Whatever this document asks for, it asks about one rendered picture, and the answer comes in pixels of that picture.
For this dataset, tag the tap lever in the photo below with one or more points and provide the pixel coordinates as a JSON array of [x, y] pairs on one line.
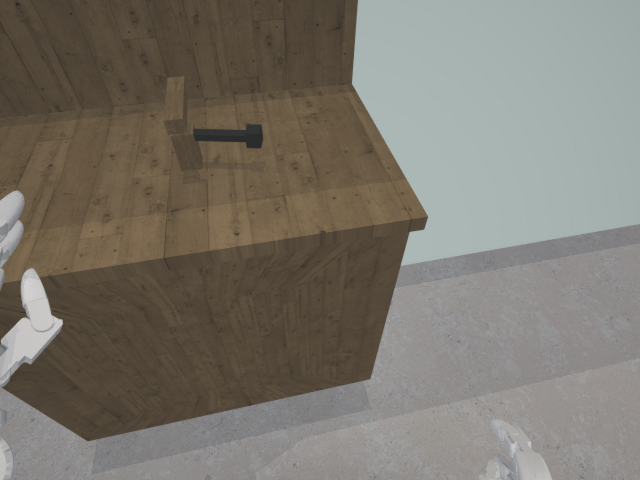
[[253, 135]]

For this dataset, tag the counter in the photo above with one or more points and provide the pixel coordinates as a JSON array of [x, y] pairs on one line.
[[194, 277]]

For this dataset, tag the robot right hand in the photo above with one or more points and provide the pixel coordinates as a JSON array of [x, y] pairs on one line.
[[527, 465]]

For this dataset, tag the robot left hand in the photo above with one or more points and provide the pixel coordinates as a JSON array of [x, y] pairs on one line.
[[29, 337]]

